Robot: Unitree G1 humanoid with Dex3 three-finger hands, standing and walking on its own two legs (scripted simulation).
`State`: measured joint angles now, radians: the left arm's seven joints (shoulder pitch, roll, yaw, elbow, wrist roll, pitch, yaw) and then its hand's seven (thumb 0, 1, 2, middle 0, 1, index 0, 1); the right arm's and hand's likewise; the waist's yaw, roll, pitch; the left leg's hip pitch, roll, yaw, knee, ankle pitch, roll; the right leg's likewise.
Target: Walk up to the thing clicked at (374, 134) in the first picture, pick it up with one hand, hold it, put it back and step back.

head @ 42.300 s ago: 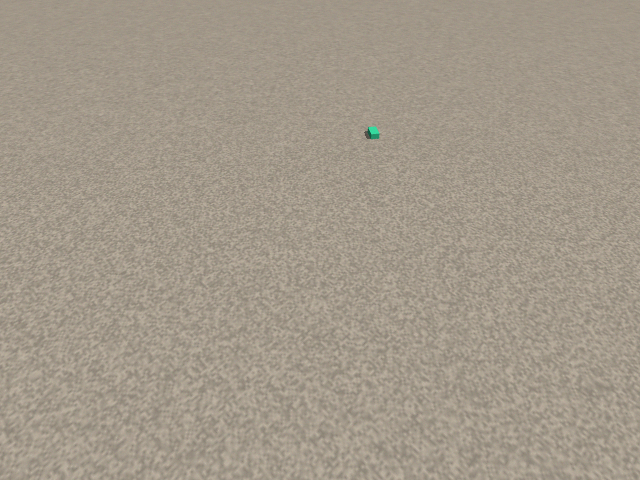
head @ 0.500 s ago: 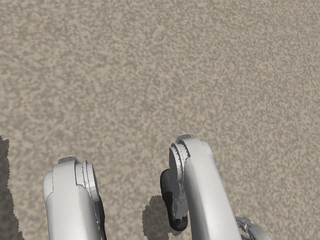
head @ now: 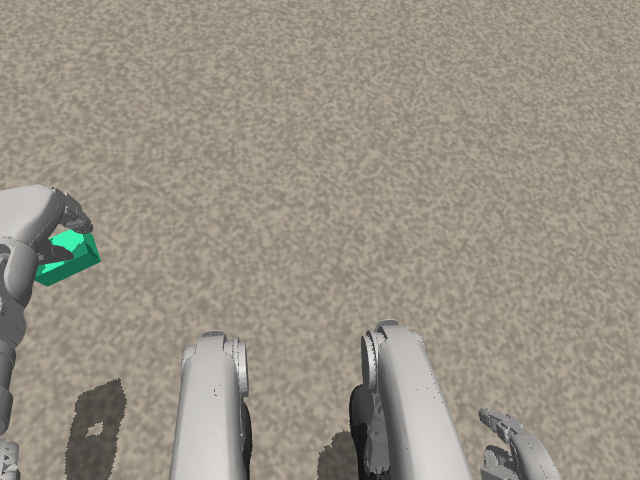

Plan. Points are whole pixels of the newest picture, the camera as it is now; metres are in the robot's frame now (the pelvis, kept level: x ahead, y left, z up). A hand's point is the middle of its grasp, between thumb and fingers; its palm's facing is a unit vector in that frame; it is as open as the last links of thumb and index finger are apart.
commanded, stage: lift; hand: left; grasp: from above
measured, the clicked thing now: (63, 255) +0.43 +0.35 -0.16
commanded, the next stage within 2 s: go down in 0.32 s
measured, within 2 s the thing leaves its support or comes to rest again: neither
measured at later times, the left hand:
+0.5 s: hand out of the picture +0.36 +0.28 +0.12, palm faces -0.38 -0.17 -0.91, open 5.3 cm
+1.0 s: hand out of the picture +0.40 +0.32 +0.08, palm faces -0.37 -0.09 -0.93, open 11.7 cm
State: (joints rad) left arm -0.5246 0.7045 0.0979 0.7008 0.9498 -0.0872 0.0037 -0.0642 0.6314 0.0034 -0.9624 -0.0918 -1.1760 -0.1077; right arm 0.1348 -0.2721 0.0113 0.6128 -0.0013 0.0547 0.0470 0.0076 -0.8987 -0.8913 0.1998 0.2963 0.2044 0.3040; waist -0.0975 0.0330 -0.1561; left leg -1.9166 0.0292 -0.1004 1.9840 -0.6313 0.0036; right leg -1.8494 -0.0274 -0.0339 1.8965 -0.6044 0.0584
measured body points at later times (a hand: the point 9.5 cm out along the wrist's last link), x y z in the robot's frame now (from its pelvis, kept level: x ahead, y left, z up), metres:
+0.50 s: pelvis +0.03 -0.01 +0.18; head +0.12 +0.00 +0.62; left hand +0.37 +0.29 +0.17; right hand +0.16 -0.27 +0.07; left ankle +0.09 +0.12 -0.43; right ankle +0.11 -0.15 -0.43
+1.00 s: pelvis +0.04 -0.01 +0.17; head +0.18 +0.02 +0.59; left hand +0.41 +0.32 +0.13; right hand +0.14 -0.29 +0.05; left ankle +0.09 +0.12 -0.43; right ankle +0.11 -0.15 -0.43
